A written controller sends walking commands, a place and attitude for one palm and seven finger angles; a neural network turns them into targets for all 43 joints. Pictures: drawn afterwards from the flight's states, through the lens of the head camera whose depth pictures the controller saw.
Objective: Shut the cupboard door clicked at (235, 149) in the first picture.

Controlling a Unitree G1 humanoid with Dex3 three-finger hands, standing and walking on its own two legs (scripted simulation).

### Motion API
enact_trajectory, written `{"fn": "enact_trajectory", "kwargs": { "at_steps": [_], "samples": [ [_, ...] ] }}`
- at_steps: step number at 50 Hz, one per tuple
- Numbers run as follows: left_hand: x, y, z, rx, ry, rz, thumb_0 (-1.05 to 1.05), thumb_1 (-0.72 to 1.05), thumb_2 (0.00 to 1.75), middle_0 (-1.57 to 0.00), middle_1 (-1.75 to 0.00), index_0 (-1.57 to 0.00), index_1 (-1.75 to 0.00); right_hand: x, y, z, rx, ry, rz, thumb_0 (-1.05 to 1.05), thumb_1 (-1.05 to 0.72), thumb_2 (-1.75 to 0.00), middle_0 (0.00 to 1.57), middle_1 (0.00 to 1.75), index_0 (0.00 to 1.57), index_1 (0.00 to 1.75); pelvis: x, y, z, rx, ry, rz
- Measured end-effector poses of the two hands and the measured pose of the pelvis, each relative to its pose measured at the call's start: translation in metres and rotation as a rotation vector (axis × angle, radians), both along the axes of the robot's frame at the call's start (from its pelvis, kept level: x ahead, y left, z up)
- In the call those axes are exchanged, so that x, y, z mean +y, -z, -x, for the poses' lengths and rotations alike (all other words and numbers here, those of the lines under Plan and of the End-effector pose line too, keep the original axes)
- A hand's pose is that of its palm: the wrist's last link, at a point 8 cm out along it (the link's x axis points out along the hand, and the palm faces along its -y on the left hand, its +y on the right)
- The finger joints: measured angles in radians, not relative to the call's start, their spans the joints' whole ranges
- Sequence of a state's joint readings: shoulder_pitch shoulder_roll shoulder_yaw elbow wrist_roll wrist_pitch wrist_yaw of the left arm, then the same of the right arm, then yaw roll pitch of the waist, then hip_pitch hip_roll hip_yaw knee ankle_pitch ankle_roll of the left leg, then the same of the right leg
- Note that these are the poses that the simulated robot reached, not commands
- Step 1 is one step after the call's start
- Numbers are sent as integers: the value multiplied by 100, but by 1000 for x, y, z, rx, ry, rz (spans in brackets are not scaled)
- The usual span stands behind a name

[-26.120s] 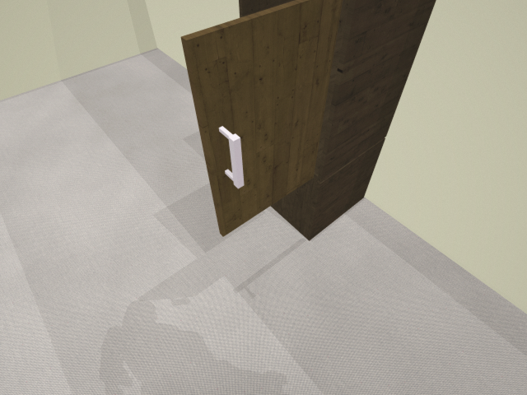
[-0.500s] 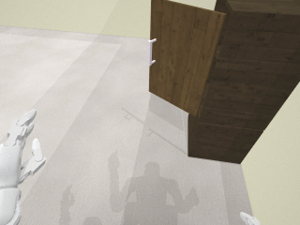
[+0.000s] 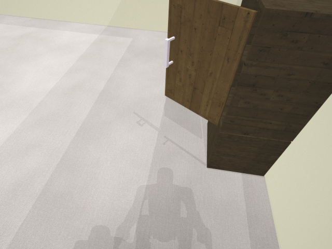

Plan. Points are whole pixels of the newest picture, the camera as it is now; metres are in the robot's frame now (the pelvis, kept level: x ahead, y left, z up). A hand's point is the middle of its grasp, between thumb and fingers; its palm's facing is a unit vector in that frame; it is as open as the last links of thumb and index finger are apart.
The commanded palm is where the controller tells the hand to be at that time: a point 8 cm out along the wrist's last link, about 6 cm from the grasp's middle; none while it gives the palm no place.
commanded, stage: let the arm hang, fingers relaxed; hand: left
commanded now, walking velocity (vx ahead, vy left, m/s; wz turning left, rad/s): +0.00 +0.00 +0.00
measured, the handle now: (169, 52) +1.02 +0.03 -0.03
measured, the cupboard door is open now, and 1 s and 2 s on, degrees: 58 58 58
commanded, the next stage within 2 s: look to check the result in 0.54 s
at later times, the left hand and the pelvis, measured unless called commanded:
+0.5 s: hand out of the picture -0.02 +0.18 -0.18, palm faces +0.01 -0.99 -0.14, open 7.4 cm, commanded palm none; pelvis +0.00 +0.02 +0.00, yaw -1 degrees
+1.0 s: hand out of the picture +0.01 +0.23 -0.18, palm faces -0.03 -0.97 -0.24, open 7.4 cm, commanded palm none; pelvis +0.01 +0.03 +0.00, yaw -1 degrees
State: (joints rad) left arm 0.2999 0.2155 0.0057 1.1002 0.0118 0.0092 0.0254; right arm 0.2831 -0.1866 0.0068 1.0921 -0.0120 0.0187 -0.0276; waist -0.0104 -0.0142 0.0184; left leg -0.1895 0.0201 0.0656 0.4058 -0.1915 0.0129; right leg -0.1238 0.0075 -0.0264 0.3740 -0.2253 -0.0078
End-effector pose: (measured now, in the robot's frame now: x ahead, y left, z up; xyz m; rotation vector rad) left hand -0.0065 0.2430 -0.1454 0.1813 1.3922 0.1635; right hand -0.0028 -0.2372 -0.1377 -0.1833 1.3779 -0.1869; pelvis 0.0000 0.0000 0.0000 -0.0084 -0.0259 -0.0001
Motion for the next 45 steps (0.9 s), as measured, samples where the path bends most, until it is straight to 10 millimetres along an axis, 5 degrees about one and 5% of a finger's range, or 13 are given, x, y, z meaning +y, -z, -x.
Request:
{"fn": "enact_trajectory", "kwargs": {
  "at_steps": [9,23,45],
  "samples": [
    [-1,2,20,61,-13,20,0,91,90,-19,-30,-20,-30,23,5,17,43,19,-32,0,-92,-90,20,30,20,30,11,-1,-1,-9,6,-3],
    [-16,9,14,42,-7,84,0,90,90,-20,-30,-20,-30,52,7,18,23,45,-61,0,-91,-90,20,30,20,30,23,0,-1,-5,15,-6],
    [22,0,-3,34,23,3,0,90,90,-20,-30,-20,-30,25,2,9,17,45,-1,0,-91,-90,20,30,20,30,27,-1,-4,-3,22,-8]
  ]
}}
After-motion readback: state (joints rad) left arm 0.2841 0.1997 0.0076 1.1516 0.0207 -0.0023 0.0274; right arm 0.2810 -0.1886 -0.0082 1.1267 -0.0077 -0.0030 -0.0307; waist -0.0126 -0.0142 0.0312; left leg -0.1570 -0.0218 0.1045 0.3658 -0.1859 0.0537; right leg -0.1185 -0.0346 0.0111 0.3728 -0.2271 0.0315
